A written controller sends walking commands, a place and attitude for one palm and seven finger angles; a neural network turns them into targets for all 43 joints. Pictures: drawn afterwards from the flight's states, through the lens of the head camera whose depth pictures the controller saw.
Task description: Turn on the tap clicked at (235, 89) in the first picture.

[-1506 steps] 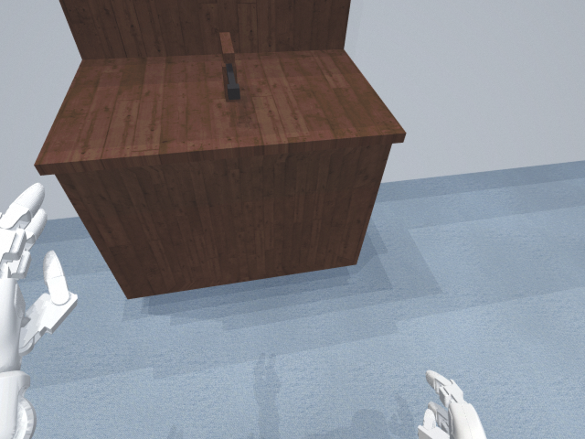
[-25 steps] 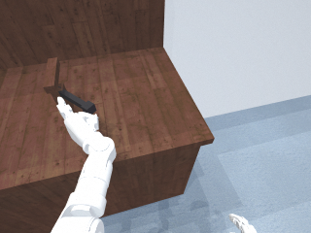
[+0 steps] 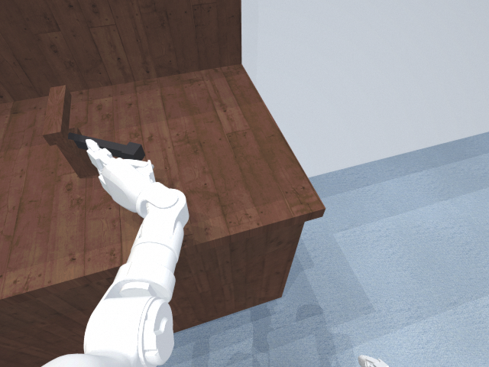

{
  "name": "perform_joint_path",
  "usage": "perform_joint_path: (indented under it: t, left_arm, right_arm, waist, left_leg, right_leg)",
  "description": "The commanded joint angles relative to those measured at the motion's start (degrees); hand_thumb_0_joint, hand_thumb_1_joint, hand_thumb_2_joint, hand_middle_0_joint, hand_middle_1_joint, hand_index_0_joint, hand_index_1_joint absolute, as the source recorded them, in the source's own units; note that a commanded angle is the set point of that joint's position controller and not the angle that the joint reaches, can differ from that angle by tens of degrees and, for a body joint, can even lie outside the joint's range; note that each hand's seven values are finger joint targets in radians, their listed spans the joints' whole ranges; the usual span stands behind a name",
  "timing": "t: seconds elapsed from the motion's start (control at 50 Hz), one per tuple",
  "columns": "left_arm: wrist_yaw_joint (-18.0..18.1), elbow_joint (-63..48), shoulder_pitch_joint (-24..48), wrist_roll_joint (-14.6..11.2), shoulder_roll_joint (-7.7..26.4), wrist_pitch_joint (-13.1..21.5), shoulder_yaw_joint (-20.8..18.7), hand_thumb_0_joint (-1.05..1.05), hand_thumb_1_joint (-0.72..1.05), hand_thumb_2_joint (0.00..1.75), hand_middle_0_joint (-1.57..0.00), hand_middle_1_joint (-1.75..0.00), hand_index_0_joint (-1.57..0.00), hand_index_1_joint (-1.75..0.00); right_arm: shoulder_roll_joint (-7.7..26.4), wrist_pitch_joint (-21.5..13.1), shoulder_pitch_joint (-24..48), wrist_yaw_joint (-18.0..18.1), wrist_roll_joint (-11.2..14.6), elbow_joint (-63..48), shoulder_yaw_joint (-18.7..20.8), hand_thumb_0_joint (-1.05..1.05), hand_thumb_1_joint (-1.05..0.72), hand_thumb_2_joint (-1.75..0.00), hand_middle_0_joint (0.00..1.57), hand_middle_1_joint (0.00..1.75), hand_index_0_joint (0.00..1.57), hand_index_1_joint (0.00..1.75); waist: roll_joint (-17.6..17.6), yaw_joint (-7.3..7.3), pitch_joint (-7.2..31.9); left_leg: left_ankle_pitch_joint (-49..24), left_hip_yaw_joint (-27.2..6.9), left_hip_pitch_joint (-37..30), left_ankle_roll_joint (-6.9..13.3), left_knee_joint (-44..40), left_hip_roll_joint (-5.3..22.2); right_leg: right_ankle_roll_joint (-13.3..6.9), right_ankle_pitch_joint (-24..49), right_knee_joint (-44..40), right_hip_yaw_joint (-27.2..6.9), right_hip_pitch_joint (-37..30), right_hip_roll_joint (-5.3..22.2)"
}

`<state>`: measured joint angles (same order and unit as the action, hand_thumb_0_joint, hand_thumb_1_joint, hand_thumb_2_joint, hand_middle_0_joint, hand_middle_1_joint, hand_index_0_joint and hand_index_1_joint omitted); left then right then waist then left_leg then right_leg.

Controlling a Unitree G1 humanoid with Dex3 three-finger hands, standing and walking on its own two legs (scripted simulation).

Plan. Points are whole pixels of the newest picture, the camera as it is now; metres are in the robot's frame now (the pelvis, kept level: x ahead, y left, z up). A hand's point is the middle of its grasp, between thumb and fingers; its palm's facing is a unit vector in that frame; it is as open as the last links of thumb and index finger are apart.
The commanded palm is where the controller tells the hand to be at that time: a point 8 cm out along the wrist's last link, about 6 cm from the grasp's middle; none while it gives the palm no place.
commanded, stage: push the lever round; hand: left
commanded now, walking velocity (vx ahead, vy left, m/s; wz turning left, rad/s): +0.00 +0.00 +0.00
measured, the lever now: (133, 153) +0.46 +0.21 +0.09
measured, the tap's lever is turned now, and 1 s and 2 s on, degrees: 56 73 73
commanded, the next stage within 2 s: lift the hand up off the lever in 0.46 s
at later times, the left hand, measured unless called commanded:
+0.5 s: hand (156, 156) +0.46 +0.17 +0.08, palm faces +0.81 -0.57 -0.14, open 7.7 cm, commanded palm +0.41 +0.18 +0.08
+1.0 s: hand (153, 150) +0.47 +0.17 +0.09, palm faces +0.81 -0.58 -0.11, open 7.8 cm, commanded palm +0.41 +0.19 +0.10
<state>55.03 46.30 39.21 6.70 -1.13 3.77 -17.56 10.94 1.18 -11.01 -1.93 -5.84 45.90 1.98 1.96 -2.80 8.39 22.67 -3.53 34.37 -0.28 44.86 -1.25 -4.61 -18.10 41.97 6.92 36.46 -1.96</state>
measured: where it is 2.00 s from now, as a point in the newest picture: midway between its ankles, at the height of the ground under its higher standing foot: outside the picture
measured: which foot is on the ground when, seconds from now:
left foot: down 0.00-1.00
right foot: down 0.00-1.00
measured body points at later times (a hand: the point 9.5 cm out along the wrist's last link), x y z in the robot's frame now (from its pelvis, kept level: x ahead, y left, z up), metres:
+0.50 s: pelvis +0.00 -0.01 +0.00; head +0.05 -0.01 +0.44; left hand +0.41 +0.19 +0.09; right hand +0.08 -0.26 -0.14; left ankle -0.01 +0.12 -0.71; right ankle +0.03 -0.07 -0.71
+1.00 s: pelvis +0.01 +0.00 +0.00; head +0.06 -0.01 +0.45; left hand +0.42 +0.20 +0.10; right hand +0.07 -0.25 -0.13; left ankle -0.01 +0.12 -0.71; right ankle +0.03 -0.07 -0.71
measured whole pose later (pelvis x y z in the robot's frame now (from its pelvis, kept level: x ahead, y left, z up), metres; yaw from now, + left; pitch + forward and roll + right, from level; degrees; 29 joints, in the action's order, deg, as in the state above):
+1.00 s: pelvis +0.01 +0.00 +0.00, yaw -1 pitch +13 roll +0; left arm 54.9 49.4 42.5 7.7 1.5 4.6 -22.8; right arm 11.8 -0.1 -15.6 -4.0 -6.5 45.7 2.9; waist 2.0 -5.2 9.1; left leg 22.9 -2.4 33.4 -0.1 43.0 -0.7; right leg -4.5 -18.1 40.4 5.8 36.0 -2.6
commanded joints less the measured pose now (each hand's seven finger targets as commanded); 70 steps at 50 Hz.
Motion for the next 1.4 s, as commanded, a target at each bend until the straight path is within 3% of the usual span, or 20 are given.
perform_joint_path:
  t: [0.0,0.06,0.14,0.16,0.18,0.26,0.28,0.36,0.44,0.56,0.66,0.68,0.76,0.9,0.98,1.1,1.16,1.2,1.26,1.38]
  left_arm:
    - [-0.18,-11.16,24.36,2.5,6.07,3.06,2.39,0.0,0.9,0.9,-0.15,-0.15,-0.15,-0.15]
    - [-0.04,-10.84,23.92,2.96,7.82,3.3,0.78,0.0,0.9,0.9,-0.15,-0.15,-0.15,-0.15]
    - [-0.18,-8.29,28.14,2.64,7.56,3.82,1.79,0.0,0.9,0.9,-0.15,-0.15,-0.15,-0.15]
    - [0.04,-7.07,27.49,2.86,10.69,3.87,-0.96,0.0,0.9,0.9,-0.15,-0.15,-0.15,-0.15]
    - [-0.09,-7.6,29.68,2.94,8.79,4.22,1.27,0.0,0.9,0.9,-0.15,-0.15,-0.15,-0.15]
    - [0.62,-6.72,29.52,3.63,12.22,5.05,-2.15,0.0,0.9,0.9,-0.15,-0.15,-0.15,-0.15]
    - [0.39,-7.01,30.06,3.7,10.69,5.21,-0.49,0.0,0.9,0.9,-0.15,-0.15,-0.15,-0.15]
    - [0.51,-4.6,29.96,3.89,12.63,5.26,-2.74,0.0,0.9,0.9,-0.15,-0.15,-0.15,-0.15]
    - [0.47,-3.0,33.87,3.89,10.25,5.72,-0.24,0.0,0.9,0.9,-0.15,-0.15,-0.15,-0.15]
    - [1.01,-0.99,33.52,4.32,14.35,6.34,-4.4,0.0,0.9,0.9,-0.15,-0.15,-0.15,-0.15]
    - [1.01,-2.71,32.85,4.02,14.55,5.95,-4.79,0.0,0.9,0.9,-0.15,-0.15,-0.15,-0.15]
    - [0.74,-3.08,33.13,3.92,12.1,5.87,-2.51,0.0,0.9,0.9,-0.15,-0.15,-0.15,-0.15]
    - [0.62,-5.43,29.99,3.65,13.09,5.42,-3.99,0.0,0.9,0.9,-0.15,-0.15,-0.15,-0.15]
    - [0.15,-8.88,29.39,3.15,11.37,4.11,-2.11,0.0,0.9,0.9,-0.15,-0.15,-0.15,-0.15]
    - [-0.1,-12.77,27.46,3.32,10.96,3.34,-1.39,0.0,0.9,0.9,-0.15,-0.15,-0.15,-0.15]
    - [-1.18,-11.83,26.6,2.09,7.18,0.39,1.99,0.0,0.9,0.9,-0.15,-0.15,-0.15,-0.15]
    - [-0.87,-15.14,26.47,1.44,9.18,0.32,0.09,0.0,0.9,0.9,-0.15,-0.15,-0.15,-0.15]
    - [-1.09,-15.63,26.53,1.57,5.77,0.05,3.36,0.0,0.9,0.9,-0.15,-0.15,-0.15,-0.15]
    - [-0.71,-14.53,26.53,2.61,7.68,-0.76,1.78,0.0,0.9,0.9,-0.15,-0.15,-0.15,-0.15]
    - [-0.35,-16.4,27.12,1.92,6.1,-2.38,2.79,0.0,0.9,0.9,-0.15,-0.15,-0.15,-0.15]
  right_arm:
    - [6.98,-1.94,1.09,0.28,-0.02,-6.2,2.3,0.0,-0.9,-0.9,0.2,0.3,0.2,0.3]
    - [7.51,-2.25,0.3,0.35,-0.3,-5.64,2.65,0.0,-0.9,-0.9,0.2,0.3,0.2,0.3]
    - [7.26,-2.79,0.49,0.31,-0.03,-5.68,2.18,0.0,-0.9,-0.9,0.2,0.3,0.2,0.3]
    - [7.73,-2.79,0.42,0.59,0.03,-5.04,2.41,0.0,-0.9,-0.9,0.2,0.3,0.2,0.3]
    - [7.52,-2.76,0.26,0.46,0.13,-5.32,2.15,0.0,-0.9,-0.9,0.2,0.3,0.2,0.3]
    - [7.71,-2.95,-1.08,0.38,-0.34,-4.63,2.52,0.0,-0.9,-0.9,0.2,0.3,0.2,0.3]
    - [7.48,-2.77,-1.24,0.17,-0.2,-5.02,2.35,0.0,-0.9,-0.9,0.2,0.3,0.2,0.3]
    - [7.99,-2.76,-2.11,0.17,-0.42,-4.6,2.67,0.0,-0.9,-0.9,0.2,0.3,0.2,0.3]
    - [7.96,-3.04,-2.58,-0.22,-0.38,-4.61,2.52,0.0,-0.9,-0.9,0.2,0.3,0.2,0.3]
    - [8.46,-2.99,-3.98,-0.44,-0.7,-3.98,2.88,0.0,-0.9,-0.9,0.2,0.3,0.2,0.3]
    - [8.58,-2.79,-4.78,-0.78,-0.67,-4.54,3.03,0.0,-0.9,-0.9,0.2,0.3,0.2,0.3]
    - [8.22,-2.82,-4.88,-0.99,-0.6,-5.0,2.82,0.0,-0.9,-0.9,0.2,0.3,0.2,0.3]
    - [8.53,-2.84,-5.07,-1.2,-0.72,-5.21,3.26,0.0,-0.9,-0.9,0.2,0.3,0.2,0.3]
    - [8.31,-2.94,-4.55,-1.43,-0.46,-5.7,3.18,0.0,-0.9,-0.9,0.2,0.3,0.2,0.3]
    - [8.15,-2.74,-4.3,-1.54,-0.36,-5.96,3.21,0.0,-0.9,-0.9,0.2,0.3,0.2,0.3]
    - [8.2,-2.52,-2.61,-1.2,0.18,-5.96,2.95,0.0,-0.9,-0.9,0.2,0.3,0.2,0.3]
    - [8.24,-2.57,-1.74,-0.72,0.2,-6.02,3.09,0.0,-0.9,-0.9,0.2,0.3,0.2,0.3]
    - [7.6,-2.49,-1.28,-0.99,0.2,-6.28,2.79,0.0,-0.9,-0.9,0.2,0.3,0.2,0.3]
    - [7.86,-2.32,-0.89,-0.74,-0.1,-5.43,2.9,0.0,-0.9,-0.9,0.2,0.3,0.2,0.3]
    - [7.35,-1.86,0.04,-0.55,0.18,-6.11,2.71,0.0,-0.9,-0.9,0.2,0.3,0.2,0.3]
  waist:
    - [-3.73,-1.2,19.99]
    - [-3.59,-0.94,19.4]
    - [-5.78,-2.78,16.48]
    - [-5.02,-2.17,15.12]
    - [-4.46,-3.11,15.92]
    - [-2.21,-2.03,19.39]
    - [-1.61,-2.74,20.23]
    - [-2.6,-2.65,19.24]
    - [-3.7,-4.3,18.77]
    - [-2.24,-3.38,20.42]
    - [-1.63,-3.08,22.64]
    - [-2.34,-3.65,21.9]
    - [-1.45,-2.36,22.43]
    - [-3.29,-2.54,20.31]
    - [-0.17,-1.49,21.51]
    - [-3.76,-2.33,15.96]
    - [-2.63,-1.03,17.84]
    - [-2.74,-1.34,17.48]
    - [-2.31,-0.9,16.62]
    - [-2.57,-0.4,19.01]
  left_leg:
    - [-15.18,1.85,-3.04,0.18,-3.83,0.02]
    - [-15.09,1.77,-2.83,0.32,-4.0,0.11]
    - [-9.11,2.24,0.04,1.19,-3.94,-0.24]
    - [-7.84,2.0,0.79,1.24,-4.4,-0.24]
    - [-8.07,2.33,0.1,1.34,-4.33,-0.33]
    - [-10.26,2.16,-0.33,1.22,-3.87,-0.44]
    - [-11.27,2.26,-0.91,1.12,-3.79,-0.33]
    - [-11.29,2.23,0.31,1.16,-3.72,-0.32]
    - [-10.47,2.34,0.03,1.29,-3.48,-0.17]
    - [-10.97,2.26,0.85,1.23,-3.26,-0.4]
    - [-13.9,2.39,-0.77,1.07,-3.53,-0.29]
    - [-14.29,2.37,-1.16,1.07,-3.81,-0.22]
    - [-16.63,2.4,-2.75,0.86,-4.23,-0.06]
    - [-16.59,2.56,-3.4,0.81,-5.34,0.02]
    - [-20.2,2.68,-6.3,0.22,-6.02,0.14]
    - [-17.89,2.52,-6.37,0.27,-7.48,0.24]
    - [-18.33,2.48,-7.66,0.23,-7.81,-0.03]
    - [-19.78,2.41,-8.7,-0.15,-7.85,0.13]
    - [-19.56,2.06,-8.62,-0.53,-8.04,0.14]
    - [-21.94,2.11,-10.35,-1.24,-8.38,0.18]
  right_leg:
    - [3.52,14.56,-6.04,-4.92,-16.95,3.29]
    - [3.44,14.33,-6.09,-4.91,-16.53,2.89]
    - [4.36,8.41,-8.23,-6.33,-15.19,3.68]
    - [4.06,6.02,-8.85,-6.5,-14.78,3.43]
    - [4.18,6.45,-8.66,-6.77,-14.78,3.72]
    - [3.91,10.2,-7.17,-6.31,-16.0,3.34]
    - [3.94,11.51,-6.57,-6.19,-16.07,3.54]
    - [4.06,12.6,-6.42,-6.07,-15.97,3.41]
    - [4.28,11.26,-6.57,-5.97,-14.15,3.39]
    - [4.07,11.83,-5.78,-5.85,-14.62,3.05]
    - [4.01,15.32,-5.32,-5.57,-16.41,2.75]
    - [4.04,15.47,-5.35,-5.3,-16.1,2.64]
    - [3.72,17.43,-5.39,-4.86,-17.43,2.23]
    - [3.78,17.34,-6.47,-4.71,-18.69,2.31]
    - [3.26,19.8,-6.14,-4.36,-19.99,2.2]
    - [3.42,16.65,-8.28,-3.97,-18.91,2.34]
    - [3.28,17.12,-8.71,-4.3,-20.67,2.21]
    - [3.19,17.97,-8.35,-3.77,-20.22,2.25]
    - [2.93,16.27,-8.34,-3.49,-19.29,2.07]
    - [2.9,18.3,-8.03,-3.32,-20.91,2.24]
